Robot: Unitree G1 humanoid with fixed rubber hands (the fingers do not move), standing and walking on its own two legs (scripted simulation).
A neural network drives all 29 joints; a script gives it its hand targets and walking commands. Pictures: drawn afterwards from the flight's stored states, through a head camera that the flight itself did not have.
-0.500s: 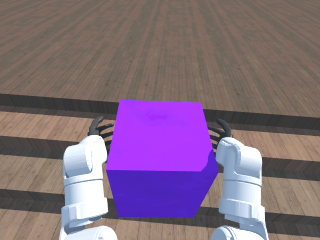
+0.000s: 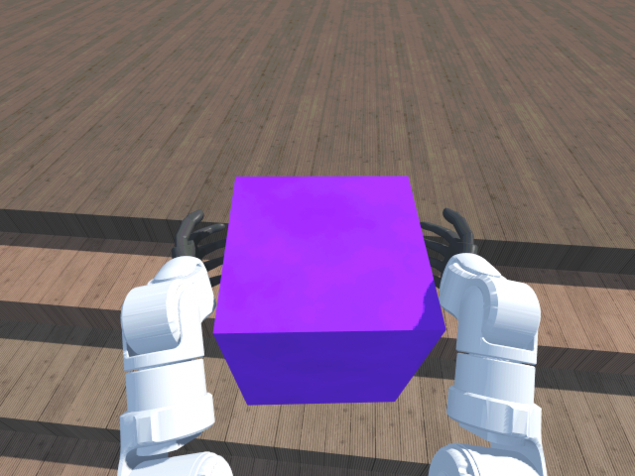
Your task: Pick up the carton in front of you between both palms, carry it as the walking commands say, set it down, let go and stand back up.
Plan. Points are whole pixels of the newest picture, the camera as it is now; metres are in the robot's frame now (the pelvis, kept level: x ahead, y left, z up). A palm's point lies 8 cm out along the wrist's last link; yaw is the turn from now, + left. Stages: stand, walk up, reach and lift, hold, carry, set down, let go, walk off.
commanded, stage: carry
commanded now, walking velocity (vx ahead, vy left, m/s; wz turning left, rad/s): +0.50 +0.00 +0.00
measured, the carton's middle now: (322, 298) +0.35 +0.01 +0.07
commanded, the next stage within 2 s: none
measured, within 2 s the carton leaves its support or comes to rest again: neither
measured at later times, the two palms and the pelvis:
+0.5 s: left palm (260, 72) +0.66 +0.11 +0.24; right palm (463, 67) +0.63 -0.20 +0.26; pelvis +0.30 -0.01 +0.11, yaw -1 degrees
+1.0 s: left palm out of the picture +1.02 +0.12 +0.40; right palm out of the picture +1.00 -0.18 +0.38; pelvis +0.66 -0.01 +0.24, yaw +0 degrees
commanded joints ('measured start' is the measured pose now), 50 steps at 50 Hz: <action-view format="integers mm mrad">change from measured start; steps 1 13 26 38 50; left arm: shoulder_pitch -656 -458 -537 -842 -641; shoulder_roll -628 -610 -550 -757 -645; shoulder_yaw -612 -544 -565 -792 -439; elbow -144 -137 -128 -215 -5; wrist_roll -229 -149 -119 -453 -125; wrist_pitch -23 -38 4 32 90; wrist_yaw -14 -35 16 -79 -39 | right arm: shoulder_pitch -580 -509 -518 -551 -754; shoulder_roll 723 772 734 532 819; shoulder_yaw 549 707 657 401 634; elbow -52 -119 -70 -117 -56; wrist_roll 136 181 269 -6 186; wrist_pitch -45 -68 -23 -4 56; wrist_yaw -19 17 50 -12 20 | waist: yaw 79 -214 -58 13 -259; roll -53 196 171 78 -131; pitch -226 -663 -250 -222 -514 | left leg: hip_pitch -780 1006 397 -417 564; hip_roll -14 298 131 32 -129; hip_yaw -41 -751 2 -110 171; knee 480 -928 -1298 282 -961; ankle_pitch -169 1574 1402 130 625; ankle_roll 46 435 142 61 63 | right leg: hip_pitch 678 -603 -376 178 80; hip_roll -321 186 -5 -295 -81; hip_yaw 377 294 -179 412 -113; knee -24 1653 745 -57 725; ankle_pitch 731 33 163 265 1454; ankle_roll -198 65 -73 -157 33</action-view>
